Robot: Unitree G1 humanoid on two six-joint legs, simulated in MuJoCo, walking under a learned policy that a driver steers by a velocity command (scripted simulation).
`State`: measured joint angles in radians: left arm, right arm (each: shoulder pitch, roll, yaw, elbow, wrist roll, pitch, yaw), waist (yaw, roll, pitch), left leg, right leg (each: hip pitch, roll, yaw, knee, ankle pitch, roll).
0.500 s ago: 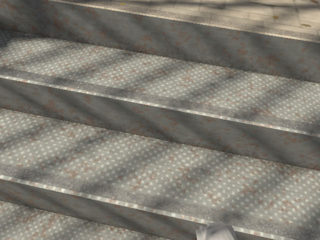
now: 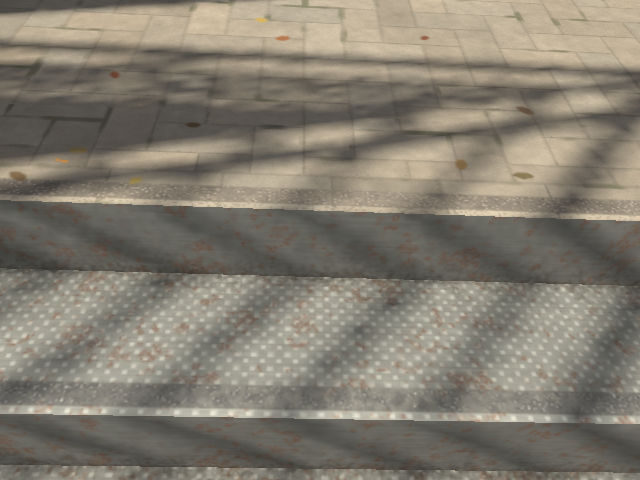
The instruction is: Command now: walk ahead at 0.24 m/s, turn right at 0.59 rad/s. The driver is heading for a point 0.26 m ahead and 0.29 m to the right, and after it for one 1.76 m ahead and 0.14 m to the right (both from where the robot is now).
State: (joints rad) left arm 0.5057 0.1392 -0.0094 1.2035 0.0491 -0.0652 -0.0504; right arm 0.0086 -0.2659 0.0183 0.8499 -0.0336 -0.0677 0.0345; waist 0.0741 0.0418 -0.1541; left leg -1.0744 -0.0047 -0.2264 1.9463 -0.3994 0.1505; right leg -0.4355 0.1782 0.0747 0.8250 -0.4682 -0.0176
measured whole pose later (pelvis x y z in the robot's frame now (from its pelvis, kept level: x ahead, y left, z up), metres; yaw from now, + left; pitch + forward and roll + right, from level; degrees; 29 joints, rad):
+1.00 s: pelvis +0.45 -0.02 +0.23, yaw -29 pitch +5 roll +2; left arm 0.46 0.18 -0.01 1.07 0.03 -0.11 -0.07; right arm 0.00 -0.12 0.06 0.72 -0.02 -0.02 0.04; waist 0.04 -0.08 -0.14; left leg -0.98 0.00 0.10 1.39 -0.49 0.06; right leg -0.09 -0.03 0.08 0.33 -0.25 -0.06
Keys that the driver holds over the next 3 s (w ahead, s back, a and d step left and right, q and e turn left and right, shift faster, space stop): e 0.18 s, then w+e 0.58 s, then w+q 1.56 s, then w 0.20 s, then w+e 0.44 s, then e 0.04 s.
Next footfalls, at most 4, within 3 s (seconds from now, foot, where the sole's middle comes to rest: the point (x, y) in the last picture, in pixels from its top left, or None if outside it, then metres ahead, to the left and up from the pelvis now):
0.12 left None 0.07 0.16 -0.73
0.54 right None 0.33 -0.10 -0.56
0.98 left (360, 364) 0.63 -0.01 -0.39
1.60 right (534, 181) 0.97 -0.31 -0.22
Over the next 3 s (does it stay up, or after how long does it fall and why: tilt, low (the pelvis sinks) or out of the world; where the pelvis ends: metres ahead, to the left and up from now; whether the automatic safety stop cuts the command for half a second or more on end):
stays up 1.53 -0.10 0.56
